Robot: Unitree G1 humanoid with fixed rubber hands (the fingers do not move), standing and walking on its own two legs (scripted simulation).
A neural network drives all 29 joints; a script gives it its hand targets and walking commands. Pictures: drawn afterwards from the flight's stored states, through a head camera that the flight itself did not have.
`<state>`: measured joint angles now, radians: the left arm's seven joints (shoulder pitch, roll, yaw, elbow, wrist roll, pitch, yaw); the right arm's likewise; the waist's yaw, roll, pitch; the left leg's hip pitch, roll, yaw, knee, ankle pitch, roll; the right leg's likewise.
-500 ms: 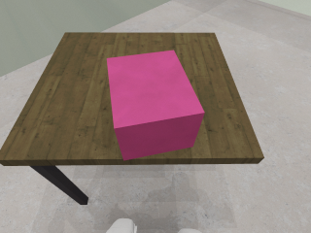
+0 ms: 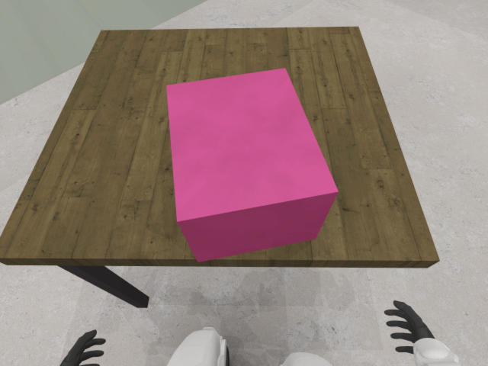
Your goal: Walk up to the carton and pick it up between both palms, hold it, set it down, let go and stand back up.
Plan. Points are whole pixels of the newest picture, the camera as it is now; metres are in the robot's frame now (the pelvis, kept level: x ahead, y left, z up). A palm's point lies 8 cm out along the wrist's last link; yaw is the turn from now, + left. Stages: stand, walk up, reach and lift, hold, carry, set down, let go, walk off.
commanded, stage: walk up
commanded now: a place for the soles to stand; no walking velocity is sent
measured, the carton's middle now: (242, 163) +0.43 +0.01 +0.03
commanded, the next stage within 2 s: none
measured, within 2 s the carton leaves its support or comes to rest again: neither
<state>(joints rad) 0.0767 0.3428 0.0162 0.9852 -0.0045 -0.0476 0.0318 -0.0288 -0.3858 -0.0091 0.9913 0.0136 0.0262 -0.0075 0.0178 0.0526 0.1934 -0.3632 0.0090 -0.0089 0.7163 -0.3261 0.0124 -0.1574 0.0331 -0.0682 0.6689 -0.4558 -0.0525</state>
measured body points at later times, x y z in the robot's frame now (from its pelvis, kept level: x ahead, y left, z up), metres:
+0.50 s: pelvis -0.01 +0.03 +0.02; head +0.01 +0.03 +0.47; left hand +0.10 +0.33 -0.11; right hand +0.08 -0.27 -0.11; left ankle +0.05 +0.12 -0.72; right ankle -0.04 -0.10 -0.72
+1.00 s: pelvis -0.01 +0.04 +0.03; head -0.01 +0.04 +0.48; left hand +0.06 +0.34 -0.11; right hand +0.07 -0.27 -0.10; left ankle +0.05 +0.12 -0.72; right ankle -0.04 -0.10 -0.72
